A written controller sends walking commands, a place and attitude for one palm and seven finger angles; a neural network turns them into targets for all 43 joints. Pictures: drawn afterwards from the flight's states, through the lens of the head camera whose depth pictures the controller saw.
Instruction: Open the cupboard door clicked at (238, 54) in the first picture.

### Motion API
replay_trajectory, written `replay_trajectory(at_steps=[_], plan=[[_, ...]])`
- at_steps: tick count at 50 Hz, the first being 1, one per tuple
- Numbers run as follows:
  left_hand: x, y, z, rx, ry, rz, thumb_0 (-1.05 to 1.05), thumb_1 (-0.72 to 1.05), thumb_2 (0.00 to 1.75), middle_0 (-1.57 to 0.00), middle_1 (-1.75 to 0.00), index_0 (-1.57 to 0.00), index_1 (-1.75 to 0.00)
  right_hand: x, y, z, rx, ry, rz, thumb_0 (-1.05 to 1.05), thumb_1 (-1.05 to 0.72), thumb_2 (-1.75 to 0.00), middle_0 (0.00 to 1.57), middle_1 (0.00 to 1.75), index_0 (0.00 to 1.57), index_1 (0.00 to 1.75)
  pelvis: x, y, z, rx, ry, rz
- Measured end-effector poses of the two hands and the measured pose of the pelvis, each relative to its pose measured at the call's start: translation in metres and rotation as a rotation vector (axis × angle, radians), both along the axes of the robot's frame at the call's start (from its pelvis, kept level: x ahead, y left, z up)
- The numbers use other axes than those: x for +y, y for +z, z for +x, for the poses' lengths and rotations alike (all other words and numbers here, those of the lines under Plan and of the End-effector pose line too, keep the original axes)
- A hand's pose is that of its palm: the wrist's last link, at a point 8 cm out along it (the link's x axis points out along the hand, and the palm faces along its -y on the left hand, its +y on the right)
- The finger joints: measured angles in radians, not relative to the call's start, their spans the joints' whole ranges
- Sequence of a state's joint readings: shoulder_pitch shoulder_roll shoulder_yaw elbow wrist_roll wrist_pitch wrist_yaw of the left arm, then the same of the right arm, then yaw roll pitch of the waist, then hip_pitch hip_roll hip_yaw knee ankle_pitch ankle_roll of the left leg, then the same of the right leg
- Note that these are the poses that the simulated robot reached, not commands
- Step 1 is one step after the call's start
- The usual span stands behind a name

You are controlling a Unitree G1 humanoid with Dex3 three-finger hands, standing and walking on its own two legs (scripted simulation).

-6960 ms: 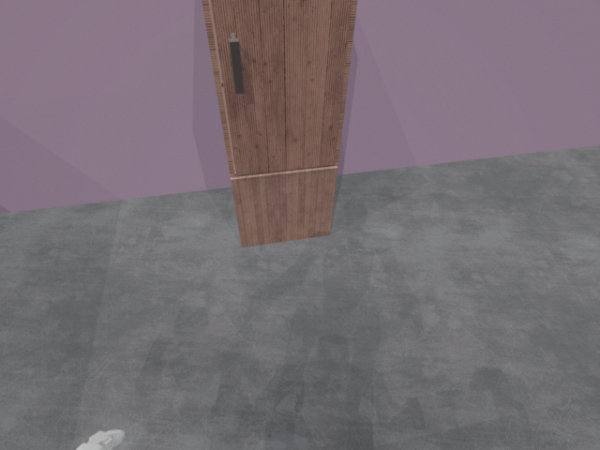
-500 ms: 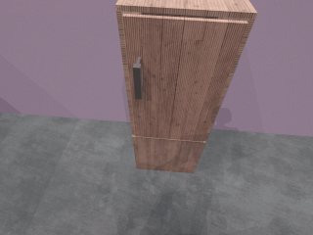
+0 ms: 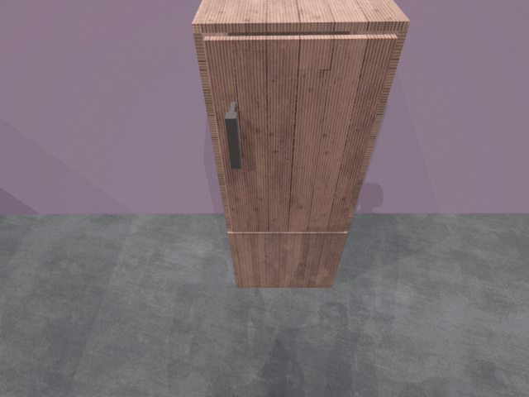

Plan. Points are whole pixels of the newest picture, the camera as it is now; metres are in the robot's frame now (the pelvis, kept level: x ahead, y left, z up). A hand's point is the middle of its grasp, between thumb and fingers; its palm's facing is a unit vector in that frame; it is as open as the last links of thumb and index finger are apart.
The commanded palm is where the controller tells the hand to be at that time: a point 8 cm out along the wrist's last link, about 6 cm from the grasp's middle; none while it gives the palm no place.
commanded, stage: come to a stop and stand still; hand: left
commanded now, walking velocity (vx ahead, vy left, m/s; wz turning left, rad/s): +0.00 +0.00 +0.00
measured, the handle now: (234, 135) +0.62 +0.10 +0.05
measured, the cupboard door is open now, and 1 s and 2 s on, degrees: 0 0 0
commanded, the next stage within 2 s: look again from close up in 0.38 s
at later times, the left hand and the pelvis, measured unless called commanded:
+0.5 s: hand out of the picture -0.05 +0.14 -0.18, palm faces +0.05 -0.99 -0.14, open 7.4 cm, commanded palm none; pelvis -0.02 -0.01 +0.00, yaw +0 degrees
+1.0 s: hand out of the picture +0.03 +0.18 -0.18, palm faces +0.03 -0.98 -0.21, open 7.4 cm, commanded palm none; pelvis +0.01 +0.00 -0.01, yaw +0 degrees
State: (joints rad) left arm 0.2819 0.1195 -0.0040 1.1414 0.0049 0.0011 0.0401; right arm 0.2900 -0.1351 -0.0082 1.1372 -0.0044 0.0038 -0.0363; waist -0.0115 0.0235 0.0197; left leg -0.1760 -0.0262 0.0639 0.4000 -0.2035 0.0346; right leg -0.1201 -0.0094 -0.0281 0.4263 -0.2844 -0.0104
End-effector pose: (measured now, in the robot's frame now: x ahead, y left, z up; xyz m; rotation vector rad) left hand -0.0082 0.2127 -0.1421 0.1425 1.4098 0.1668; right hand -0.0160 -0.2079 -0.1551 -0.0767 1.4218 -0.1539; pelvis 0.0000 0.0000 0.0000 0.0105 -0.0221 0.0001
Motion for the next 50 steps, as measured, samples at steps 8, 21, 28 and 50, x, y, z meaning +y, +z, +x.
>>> replay_trajectory(at_steps=[8, 21, 28, 50], plan=[[-0.007, -0.003, -0.009, -0.019, 0.002, -0.013, 0.02, 0.93, 0.9, -0.2, -0.3, -0.2, -0.29, -0.001, 0.003, -0.026, 0.035, -0.004, 0.008, 0.01, -0.91, -0.9, 0.2, 0.3, 0.2, 0.29, -0.008, 0.001, -0.012, -0.014, 0.001, -0.003], [-0.025, -0.007, -0.04, 0.057, 0.027, -0.062, 0.01, 0.91, 0.9, -0.2, -0.3, -0.2, -0.29, -0.011, 0.008, -0.044, 0.087, -0.004, -0.023, 0.01, -0.91, -0.9, 0.2, 0.3, 0.2, 0.29, -0.011, 0.001, -0.017, 0.003, 0.003, -0.007], [-0.023, -0.009, -0.039, 0.036, 0.008, -0.051, 0.01, 0.91, 0.9, -0.2, -0.3, -0.2, -0.29, -0.009, 0.003, -0.023, 0.028, 0.026, -0.012, 0.01, -0.91, -0.9, 0.2, 0.3, 0.2, 0.29, -0.007, -0.004, -0.016, 0.014, 0.014, -0.029], [0.012, -0.005, 0.028, -0.079, -0.022, 0.014, 0.01, 0.92, 0.9, -0.2, -0.3, -0.2, -0.29, -0.012, 0.002, 0.032, -0.073, 0.06, -0.043, 0.02, -0.93, -0.9, 0.2, 0.3, 0.2, 0.29, 0.001, -0.007, 0.011, 0.02, -0.001, -0.001]])
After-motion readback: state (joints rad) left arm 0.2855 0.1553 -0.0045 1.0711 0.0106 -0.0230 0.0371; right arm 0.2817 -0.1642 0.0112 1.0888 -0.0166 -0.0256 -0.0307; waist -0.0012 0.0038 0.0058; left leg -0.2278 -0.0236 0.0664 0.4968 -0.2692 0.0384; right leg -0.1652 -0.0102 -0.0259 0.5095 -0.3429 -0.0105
